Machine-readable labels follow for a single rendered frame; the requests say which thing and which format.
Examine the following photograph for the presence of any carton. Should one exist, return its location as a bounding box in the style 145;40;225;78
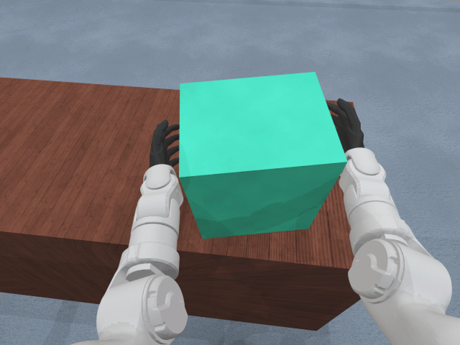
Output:
179;72;348;239

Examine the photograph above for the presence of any left robot forearm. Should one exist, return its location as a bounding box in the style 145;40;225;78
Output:
96;164;183;332

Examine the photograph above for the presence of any right robot forearm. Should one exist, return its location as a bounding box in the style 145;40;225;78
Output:
339;147;433;258

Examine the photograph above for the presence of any pedestal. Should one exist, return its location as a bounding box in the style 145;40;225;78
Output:
0;78;361;331

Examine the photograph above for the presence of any right robot hand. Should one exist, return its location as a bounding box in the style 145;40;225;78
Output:
326;98;364;153

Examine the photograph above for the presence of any right robot upper arm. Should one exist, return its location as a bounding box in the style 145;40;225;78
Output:
348;238;460;345

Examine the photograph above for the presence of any left robot upper arm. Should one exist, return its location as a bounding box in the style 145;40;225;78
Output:
71;274;188;345

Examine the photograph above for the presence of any left robot hand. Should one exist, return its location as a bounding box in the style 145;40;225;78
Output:
149;120;180;168

